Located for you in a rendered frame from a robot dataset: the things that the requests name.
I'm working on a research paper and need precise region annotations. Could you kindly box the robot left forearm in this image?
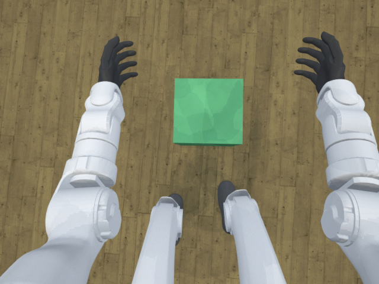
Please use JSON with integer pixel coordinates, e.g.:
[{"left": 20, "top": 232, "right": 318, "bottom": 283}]
[{"left": 46, "top": 81, "right": 125, "bottom": 237}]

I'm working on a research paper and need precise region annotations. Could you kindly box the robot right hand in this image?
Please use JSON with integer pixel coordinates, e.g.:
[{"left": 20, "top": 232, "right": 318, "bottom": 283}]
[{"left": 294, "top": 31, "right": 345, "bottom": 94}]

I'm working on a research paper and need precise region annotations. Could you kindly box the carton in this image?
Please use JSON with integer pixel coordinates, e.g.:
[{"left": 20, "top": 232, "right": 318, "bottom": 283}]
[{"left": 173, "top": 78, "right": 243, "bottom": 147}]

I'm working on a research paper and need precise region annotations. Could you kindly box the right robot thigh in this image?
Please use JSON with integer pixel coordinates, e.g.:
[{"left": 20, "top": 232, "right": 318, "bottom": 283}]
[{"left": 223, "top": 196, "right": 287, "bottom": 284}]

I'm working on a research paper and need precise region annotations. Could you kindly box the robot left hand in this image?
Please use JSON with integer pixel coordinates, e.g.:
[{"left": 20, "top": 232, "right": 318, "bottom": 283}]
[{"left": 98, "top": 36, "right": 138, "bottom": 89}]

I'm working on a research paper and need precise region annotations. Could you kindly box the left robot upper arm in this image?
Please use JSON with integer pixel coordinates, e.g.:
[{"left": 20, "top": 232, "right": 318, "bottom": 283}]
[{"left": 0, "top": 186, "right": 121, "bottom": 284}]

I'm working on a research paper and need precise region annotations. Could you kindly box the robot right forearm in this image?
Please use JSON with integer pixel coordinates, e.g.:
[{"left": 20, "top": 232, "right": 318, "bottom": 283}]
[{"left": 316, "top": 79, "right": 379, "bottom": 193}]

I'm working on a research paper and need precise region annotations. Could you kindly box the right robot upper arm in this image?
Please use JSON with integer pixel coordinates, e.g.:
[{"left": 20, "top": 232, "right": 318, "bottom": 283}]
[{"left": 321, "top": 188, "right": 379, "bottom": 284}]

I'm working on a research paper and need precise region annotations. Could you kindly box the right robot foot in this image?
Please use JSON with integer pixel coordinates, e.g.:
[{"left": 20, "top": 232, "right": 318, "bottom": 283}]
[{"left": 217, "top": 181, "right": 235, "bottom": 234}]

